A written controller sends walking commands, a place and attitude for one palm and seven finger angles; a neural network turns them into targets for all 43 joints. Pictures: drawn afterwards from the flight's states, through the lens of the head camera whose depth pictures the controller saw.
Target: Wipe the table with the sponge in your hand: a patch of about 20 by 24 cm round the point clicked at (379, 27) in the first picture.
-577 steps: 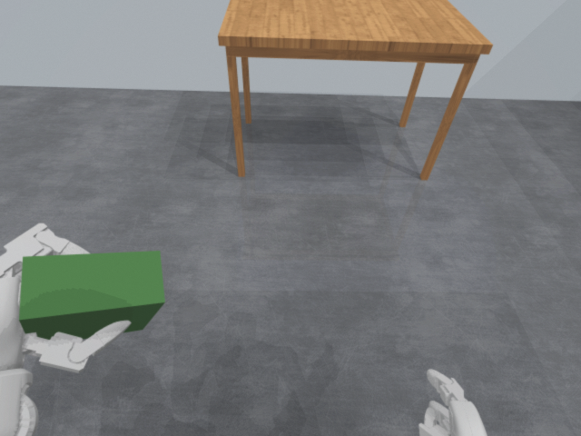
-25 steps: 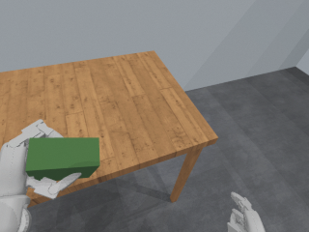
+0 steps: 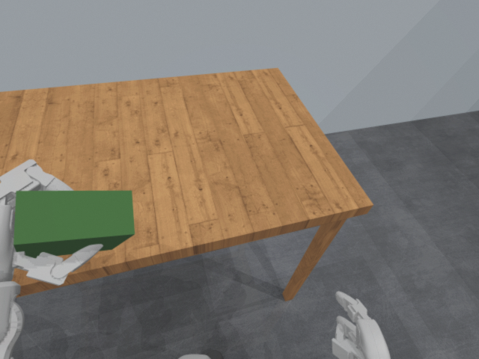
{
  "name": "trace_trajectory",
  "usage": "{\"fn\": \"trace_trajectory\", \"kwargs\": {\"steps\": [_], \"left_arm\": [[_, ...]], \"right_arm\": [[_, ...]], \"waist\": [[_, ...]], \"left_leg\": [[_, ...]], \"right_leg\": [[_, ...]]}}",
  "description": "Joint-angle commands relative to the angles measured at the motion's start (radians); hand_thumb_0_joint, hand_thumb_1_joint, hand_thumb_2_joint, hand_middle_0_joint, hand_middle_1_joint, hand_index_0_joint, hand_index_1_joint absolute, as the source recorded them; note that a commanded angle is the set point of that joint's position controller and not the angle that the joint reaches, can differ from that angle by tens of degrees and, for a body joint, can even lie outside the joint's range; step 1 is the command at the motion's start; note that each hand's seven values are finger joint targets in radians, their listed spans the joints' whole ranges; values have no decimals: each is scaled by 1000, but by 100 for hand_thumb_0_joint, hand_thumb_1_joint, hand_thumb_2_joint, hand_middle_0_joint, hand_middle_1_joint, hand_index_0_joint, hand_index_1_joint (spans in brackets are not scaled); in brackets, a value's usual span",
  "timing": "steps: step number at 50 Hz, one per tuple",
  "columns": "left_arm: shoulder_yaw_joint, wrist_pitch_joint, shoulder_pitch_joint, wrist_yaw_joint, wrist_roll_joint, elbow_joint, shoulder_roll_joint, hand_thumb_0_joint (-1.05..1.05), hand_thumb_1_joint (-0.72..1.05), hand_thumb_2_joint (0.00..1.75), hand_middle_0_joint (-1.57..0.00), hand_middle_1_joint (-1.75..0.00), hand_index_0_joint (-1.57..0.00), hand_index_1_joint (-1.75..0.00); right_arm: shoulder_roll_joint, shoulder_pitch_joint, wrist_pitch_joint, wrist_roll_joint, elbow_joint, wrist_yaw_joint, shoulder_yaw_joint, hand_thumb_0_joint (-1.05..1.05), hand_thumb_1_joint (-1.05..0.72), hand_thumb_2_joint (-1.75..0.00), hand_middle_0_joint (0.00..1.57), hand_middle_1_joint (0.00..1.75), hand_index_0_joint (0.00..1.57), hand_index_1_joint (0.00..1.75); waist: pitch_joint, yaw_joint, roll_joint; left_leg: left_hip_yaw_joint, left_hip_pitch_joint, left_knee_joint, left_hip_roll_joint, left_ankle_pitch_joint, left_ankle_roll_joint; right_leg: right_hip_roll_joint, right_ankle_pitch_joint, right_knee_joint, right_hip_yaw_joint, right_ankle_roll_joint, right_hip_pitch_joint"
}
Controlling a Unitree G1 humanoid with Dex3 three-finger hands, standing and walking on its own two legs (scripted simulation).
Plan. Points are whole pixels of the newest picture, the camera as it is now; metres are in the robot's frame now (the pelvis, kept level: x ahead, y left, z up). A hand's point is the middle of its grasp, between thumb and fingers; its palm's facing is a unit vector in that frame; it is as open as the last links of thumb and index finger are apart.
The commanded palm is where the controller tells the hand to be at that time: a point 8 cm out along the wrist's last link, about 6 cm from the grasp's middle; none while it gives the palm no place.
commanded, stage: come to a stop and stand still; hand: left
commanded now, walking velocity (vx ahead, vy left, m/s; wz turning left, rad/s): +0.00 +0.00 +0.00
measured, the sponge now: (89, 225) +0.24 +0.23 +0.14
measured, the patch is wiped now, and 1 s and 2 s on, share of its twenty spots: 0.00 0.00 0.00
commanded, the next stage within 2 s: look again from close up in 0.22 s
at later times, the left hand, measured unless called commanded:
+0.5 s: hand (48, 227) +0.21 +0.25 +0.18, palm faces +0.37 -0.84 -0.41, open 9.3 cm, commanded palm +0.15 +0.28 +0.18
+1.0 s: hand (56, 214) +0.23 +0.25 +0.17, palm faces +0.32 -0.85 -0.43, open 9.3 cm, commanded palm +0.18 +0.29 +0.18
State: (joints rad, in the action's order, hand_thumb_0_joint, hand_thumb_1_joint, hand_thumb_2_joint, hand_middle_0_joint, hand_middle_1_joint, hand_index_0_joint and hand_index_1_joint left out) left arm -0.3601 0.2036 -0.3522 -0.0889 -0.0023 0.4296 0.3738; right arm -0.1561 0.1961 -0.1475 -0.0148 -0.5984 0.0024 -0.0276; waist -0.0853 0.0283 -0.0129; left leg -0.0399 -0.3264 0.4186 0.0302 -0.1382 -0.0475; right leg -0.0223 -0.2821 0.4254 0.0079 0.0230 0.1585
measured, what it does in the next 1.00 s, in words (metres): steps on the spot: right foot, then left foot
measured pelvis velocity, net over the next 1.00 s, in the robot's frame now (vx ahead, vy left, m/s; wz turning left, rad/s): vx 0.01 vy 0.02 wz -0.04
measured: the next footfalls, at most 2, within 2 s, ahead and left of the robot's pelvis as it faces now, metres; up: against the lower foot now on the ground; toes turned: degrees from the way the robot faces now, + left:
right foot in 0.50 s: +0.03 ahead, -0.09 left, +0.00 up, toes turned -3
left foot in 0.74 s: +0.06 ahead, +0.15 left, +0.00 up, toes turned -3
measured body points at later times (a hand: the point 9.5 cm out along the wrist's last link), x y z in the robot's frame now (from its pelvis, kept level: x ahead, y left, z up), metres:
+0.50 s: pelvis -0.01 +0.01 -0.01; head +0.01 +0.03 +0.44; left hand +0.19 +0.29 +0.20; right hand +0.15 -0.21 -0.08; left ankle +0.12 +0.06 -0.74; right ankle -0.02 -0.09 -0.74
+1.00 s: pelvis +0.01 +0.02 -0.01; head +0.03 +0.04 +0.44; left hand +0.21 +0.30 +0.19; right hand +0.16 -0.21 -0.09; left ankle +0.02 +0.16 -0.74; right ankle -0.01 -0.09 -0.74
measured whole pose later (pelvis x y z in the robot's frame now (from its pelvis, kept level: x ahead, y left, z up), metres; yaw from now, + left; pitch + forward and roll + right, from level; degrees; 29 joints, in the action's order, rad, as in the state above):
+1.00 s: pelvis +0.01 +0.02 -0.01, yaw -2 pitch +0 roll -2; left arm -0.40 0.22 -0.48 -0.10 0.05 0.56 0.42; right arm -0.18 0.23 -0.12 0.01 -0.59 0.01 0.00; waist -0.04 0.00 -0.02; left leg 0.04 -0.30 0.61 -0.06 -0.31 0.01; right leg -0.05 -0.31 0.52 -0.03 0.03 0.21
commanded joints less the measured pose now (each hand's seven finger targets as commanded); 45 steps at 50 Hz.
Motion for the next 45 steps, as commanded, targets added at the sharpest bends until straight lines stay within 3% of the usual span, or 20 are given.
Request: {"fn": "trace_trajectory", "kwargs": {"steps": [1,7,10,12,15,16,19,23,25,26,27,28,30,31,34,37,38,40,43,45], "left_arm": [[-110,74,71,-20,14,282,155,0,10,130,-120,-160,-120,-160],[-73,41,46,-17,19,203,118,0,10,130,-120,-160,-120,-160],[-60,34,114,-21,25,212,121,0,10,130,-120,-160,-120,-160],[-67,38,150,-26,24,223,133,0,10,130,-120,-160,-120,-160],[-94,58,195,-34,19,324,163,0,10,130,-120,-160,-120,-160],[-111,64,186,-35,15,334,176,0,10,130,-120,-160,-120,-160],[-116,75,73,-28,22,381,167,0,10,130,-120,-160,-120,-160],[-144,57,-69,-27,28,325,171,0,10,130,-120,-160,-120,-160],[-142,44,-62,-23,31,287,180,0,10,130,-120,-160,-120,-160],[-148,42,-54,-23,34,256,186,0,10,130,-120,-160,-120,-160],[-127,30,-33,-18,42,233,160,0,10,130,-120,-160,-120,-160],[-109,13,-42,-20,48,210,134,0,10,130,-120,-160,-120,-160],[-100,6,-14,-30,53,181,125,0,10,130,-120,-160,-120,-160],[-106,15,9,-42,48,171,141,0,10,130,-120,-160,-120,-160],[-71,33,73,-63,32,190,132,0,10,130,-120,-160,-120,-160],[-85,49,112,-61,27,317,175,0,10,130,-120,-160,-120,-160],[-109,48,59,-50,26,303,194,0,10,130,-120,-160,-120,-160],[-109,48,32,-34,32,343,200,0,10,130,-120,-160,-120,-160],[-150,61,-10,-34,31,364,215,0,10,130,-120,-160,-120,-160],[-151,59,-79,-38,48,294,185,0,10,130,-120,-160,-120,-160]], "right_arm": [[-156,-77,-49,12,151,6,72,0,-90,-90,20,30,20,30],[-161,-70,-33,17,135,8,73,0,-90,-90,20,30,20,30],[-165,-72,-28,22,127,18,71,0,-90,-90,20,30,20,30],[-166,-76,-27,22,126,24,67,0,-90,-90,20,30,20,30],[-171,-103,-54,23,145,30,63,0,-90,-90,20,30,20,30],[-165,-98,-58,15,149,28,67,0,-90,-90,20,30,20,30],[-158,-80,-70,7,152,10,74,0,-90,-90,20,30,20,30],[-153,-65,-49,11,170,-1,65,0,-90,-90,20,30,20,30],[-153,-58,-21,13,171,0,67,0,-90,-90,20,30,20,30],[-159,-48,-6,15,166,3,70,0,-90,-90,20,30,20,30],[-169,-58,-1,30,167,7,78,0,-90,-90,20,30,20,30],[-175,-52,1,40,159,5,81,0,-90,-90,20,30,20,30],[-155,-52,6,42,142,2,65,0,-90,-90,20,30,20,30],[-145,-73,1,35,134,9,54,0,-90,-90,20,30,20,30],[-132,-78,-25,14,98,38,46,0,-90,-90,20,30,20,30],[-180,-78,-39,17,136,44,80,0,-90,-90,20,30,20,30],[-185,-96,-41,29,151,39,87,0,-90,-90,20,30,20,30],[-157,-93,-30,11,140,29,65,0,-90,-90,20,30,20,30],[-160,-83,-38,27,146,15,72,0,-90,-90,20,30,20,30],[-165,-52,-31,27,153,15,86,0,-90,-90,20,30,20,30]], "waist": [[177,1,116],[102,-18,-21],[78,-36,-24],[71,-35,13],[92,-17,281],[95,-6,301],[165,4,253],[220,13,209],[211,7,72],[196,0,-54],[141,0,-181],[103,-12,-220],[93,-38,-186],[99,-36,-127],[135,-27,34],[187,-2,139],[178,4,110],[101,-17,267],[113,-14,147],[160,-18,52]], "left_leg": [[115,71,-147,-113,-457,55],[66,182,82,-59,-330,48],[96,245,172,-56,-278,45],[143,200,90,-71,-333,32],[379,38,-302,-229,-645,15],[382,-19,-343,-244,-665,17],[270,62,-330,-217,-525,76],[156,78,-229,-165,-421,90],[98,38,-52,-107,-375,100],[31,48,208,-45,-319,78],[72,21,476,-9,-277,61],[130,-18,591,-17,-238,51],[162,-85,513,-75,-234,51],[115,-83,380,-75,-227,48],[17,154,17,-15,-98,27],[221,292,-4,-211,279,-57],[218,303,2,-231,331,-60],[308,111,-98,-241,114,-59],[171,30,-14,-175,-42,-26],[113,-1,74,-120,-183,-3]], "right_leg": [[-4,-95,-65,-25,30,-17],[90,-255,-179,112,70,262],[126,-288,-155,141,96,392],[90,-293,-94,117,73,356],[-46,-182,260,-14,-1,143],[-50,-172,340,-15,3,96],[-48,-149,334,-35,13,83],[-38,-94,-51,-77,32,-75],[33,-43,-171,-10,65,-114],[148,0,-207,99,115,-23],[290,-147,-268,305,191,162],[356,-99,-270,360,232,232],[336,-6,-155,269,214,185],[302,57,-118,223,186,127],[160,70,-8,92,78,114],[39,80,158,1,0,159],[19,25,166,-18,-8,186],[9,-139,109,-47,-13,103],[9,9,-38,-54,2,-44],[53,-22,-44,14,41,-64]]}}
